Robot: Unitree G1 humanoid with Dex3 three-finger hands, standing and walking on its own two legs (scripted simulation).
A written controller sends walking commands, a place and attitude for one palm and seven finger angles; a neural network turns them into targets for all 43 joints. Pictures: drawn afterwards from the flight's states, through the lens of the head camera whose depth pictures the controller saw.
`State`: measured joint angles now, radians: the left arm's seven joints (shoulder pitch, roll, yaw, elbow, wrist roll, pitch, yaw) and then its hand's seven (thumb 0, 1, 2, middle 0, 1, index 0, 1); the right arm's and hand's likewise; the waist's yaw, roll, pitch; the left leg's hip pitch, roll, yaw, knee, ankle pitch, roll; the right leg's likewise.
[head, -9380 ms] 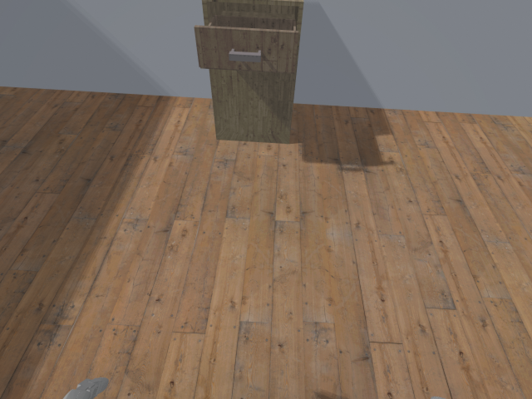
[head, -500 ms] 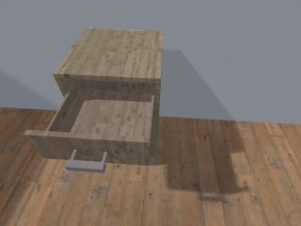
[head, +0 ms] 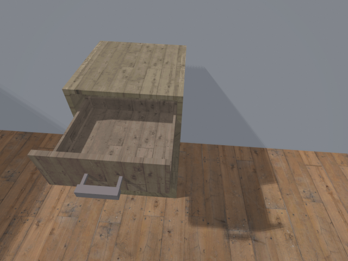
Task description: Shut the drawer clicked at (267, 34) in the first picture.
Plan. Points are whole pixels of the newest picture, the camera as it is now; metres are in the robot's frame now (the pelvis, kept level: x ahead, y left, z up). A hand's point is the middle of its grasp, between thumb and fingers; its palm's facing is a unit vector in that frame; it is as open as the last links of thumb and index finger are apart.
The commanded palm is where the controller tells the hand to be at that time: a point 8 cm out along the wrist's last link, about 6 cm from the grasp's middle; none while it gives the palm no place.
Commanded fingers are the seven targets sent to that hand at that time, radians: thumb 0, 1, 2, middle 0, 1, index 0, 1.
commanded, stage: come to a stop and stand still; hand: left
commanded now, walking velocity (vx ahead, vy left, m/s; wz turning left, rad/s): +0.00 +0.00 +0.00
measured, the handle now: (100, 185) +0.34 +0.24 -0.08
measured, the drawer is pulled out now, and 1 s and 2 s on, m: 0.29 0.29 0.29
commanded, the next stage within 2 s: look again from close up in 0.28 s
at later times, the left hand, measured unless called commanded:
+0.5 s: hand out of the picture -0.02 +0.15 -0.18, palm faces +0.04 -0.99 -0.14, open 7.4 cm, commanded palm none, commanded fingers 0.00 0.90 0.90 -0.20 -0.30 -0.20 -0.30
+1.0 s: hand out of the picture -0.02 +0.15 -0.17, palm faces +0.04 -0.99 -0.14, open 7.4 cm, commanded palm none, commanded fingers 0.00 0.90 0.90 -0.20 -0.30 -0.20 -0.30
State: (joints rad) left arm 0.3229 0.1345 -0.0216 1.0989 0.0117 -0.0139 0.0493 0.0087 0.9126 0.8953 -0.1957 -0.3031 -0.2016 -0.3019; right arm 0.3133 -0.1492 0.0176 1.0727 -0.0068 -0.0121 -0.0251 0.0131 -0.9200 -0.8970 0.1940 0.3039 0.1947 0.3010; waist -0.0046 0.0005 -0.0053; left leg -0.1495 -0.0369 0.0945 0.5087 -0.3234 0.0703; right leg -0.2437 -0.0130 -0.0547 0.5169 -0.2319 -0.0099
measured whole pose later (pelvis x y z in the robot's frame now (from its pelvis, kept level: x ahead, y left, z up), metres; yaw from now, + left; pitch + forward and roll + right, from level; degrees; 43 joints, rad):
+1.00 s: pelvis +0.01 +0.01 +0.01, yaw +0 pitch -3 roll +0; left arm 0.35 0.10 -0.01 1.11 0.01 -0.02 0.05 0.01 0.91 0.90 -0.19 -0.30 -0.20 -0.30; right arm 0.32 -0.11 0.03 1.16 0.00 -0.03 -0.03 0.01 -0.91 -0.90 0.19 0.30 0.20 0.30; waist 0.00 -0.02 0.03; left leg -0.09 -0.05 0.10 0.41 -0.28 0.08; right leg -0.20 -0.02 -0.04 0.45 -0.20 0.00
